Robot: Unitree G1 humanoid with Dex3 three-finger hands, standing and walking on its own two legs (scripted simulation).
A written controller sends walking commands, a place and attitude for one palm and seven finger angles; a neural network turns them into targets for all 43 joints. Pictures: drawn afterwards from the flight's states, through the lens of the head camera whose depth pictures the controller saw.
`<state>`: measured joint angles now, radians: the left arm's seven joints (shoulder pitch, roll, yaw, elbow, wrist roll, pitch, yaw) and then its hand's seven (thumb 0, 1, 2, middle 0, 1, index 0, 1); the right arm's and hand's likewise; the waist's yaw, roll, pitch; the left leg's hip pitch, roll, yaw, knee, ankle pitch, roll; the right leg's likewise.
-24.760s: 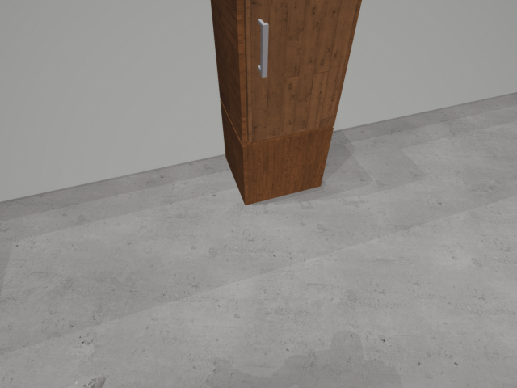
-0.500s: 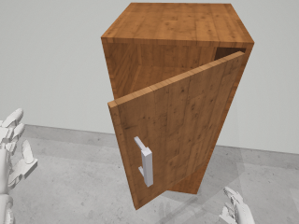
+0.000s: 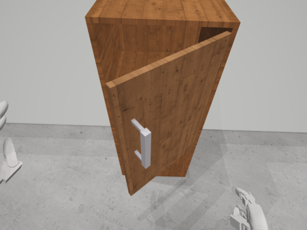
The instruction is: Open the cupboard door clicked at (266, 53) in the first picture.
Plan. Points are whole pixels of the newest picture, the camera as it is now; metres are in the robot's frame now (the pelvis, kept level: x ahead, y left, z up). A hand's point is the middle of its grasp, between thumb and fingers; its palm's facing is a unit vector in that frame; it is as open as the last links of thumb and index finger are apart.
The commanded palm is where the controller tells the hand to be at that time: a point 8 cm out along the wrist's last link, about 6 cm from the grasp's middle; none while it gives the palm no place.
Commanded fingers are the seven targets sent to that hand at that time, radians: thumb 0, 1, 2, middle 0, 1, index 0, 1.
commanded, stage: step back with the hand held close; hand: left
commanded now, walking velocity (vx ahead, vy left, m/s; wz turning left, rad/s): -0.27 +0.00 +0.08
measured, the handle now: (141, 145) +0.32 +0.05 +0.05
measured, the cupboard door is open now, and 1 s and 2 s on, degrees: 41 41 41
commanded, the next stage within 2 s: stop stepping back and stand still in 0.74 s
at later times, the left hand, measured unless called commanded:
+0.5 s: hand out of the picture +0.09 +0.28 +0.16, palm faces +0.48 -0.75 -0.46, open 7.4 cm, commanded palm +0.02 +0.31 +0.18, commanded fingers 0.00 0.90 0.90 -0.20 -0.30 -0.20 -0.30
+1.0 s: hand out of the picture -0.06 +0.22 +0.18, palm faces +0.32 -0.78 -0.54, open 7.4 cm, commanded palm -0.12 +0.27 +0.18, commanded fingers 0.00 0.90 0.90 -0.20 -0.30 -0.20 -0.30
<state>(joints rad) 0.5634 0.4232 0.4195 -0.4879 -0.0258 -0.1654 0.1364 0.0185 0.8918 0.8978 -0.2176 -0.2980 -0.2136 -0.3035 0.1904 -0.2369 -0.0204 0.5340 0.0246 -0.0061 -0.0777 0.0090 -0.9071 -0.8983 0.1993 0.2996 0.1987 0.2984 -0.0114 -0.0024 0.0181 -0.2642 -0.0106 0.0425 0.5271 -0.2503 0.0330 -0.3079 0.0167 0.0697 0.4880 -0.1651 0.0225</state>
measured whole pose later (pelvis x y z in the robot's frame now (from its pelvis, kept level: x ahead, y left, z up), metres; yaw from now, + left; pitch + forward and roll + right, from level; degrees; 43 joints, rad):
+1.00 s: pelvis -0.27 -0.03 -0.01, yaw -3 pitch +3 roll +0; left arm 0.62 0.48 0.46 -0.60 -0.07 -0.20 0.13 0.02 0.89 0.90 -0.22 -0.30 -0.21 -0.30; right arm 0.17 -0.18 0.03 0.64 0.00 -0.11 -0.02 0.01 -0.90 -0.90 0.20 0.30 0.20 0.30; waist 0.01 -0.01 -0.01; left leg -0.61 0.03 0.01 0.75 -0.25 -0.03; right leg -0.13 0.05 -0.02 0.47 -0.40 -0.06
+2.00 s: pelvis -0.33 +0.00 -0.01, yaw -2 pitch -1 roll +1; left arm 0.25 0.22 0.01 0.71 0.03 0.05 0.00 0.01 0.91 0.90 -0.20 -0.29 -0.19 -0.30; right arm 0.15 -0.24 0.02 0.85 -0.03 -0.01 0.00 0.01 -0.91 -0.90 0.20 0.30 0.20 0.30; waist -0.01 -0.01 0.02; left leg -0.28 -0.01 0.06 0.57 -0.29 0.02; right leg -0.27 -0.05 -0.09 0.60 -0.32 -0.01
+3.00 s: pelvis -0.33 +0.01 +0.01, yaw -3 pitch -1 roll +0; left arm 0.30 0.12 0.00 1.14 0.01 -0.01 0.04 0.01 0.92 0.90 -0.20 -0.30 -0.20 -0.30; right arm 0.31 -0.12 0.01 1.17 -0.02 -0.01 -0.03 0.00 -0.91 -0.90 0.20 0.30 0.20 0.30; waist 0.00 0.01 0.04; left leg -0.16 -0.02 0.09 0.40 -0.21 0.04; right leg -0.16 -0.04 -0.06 0.42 -0.23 0.01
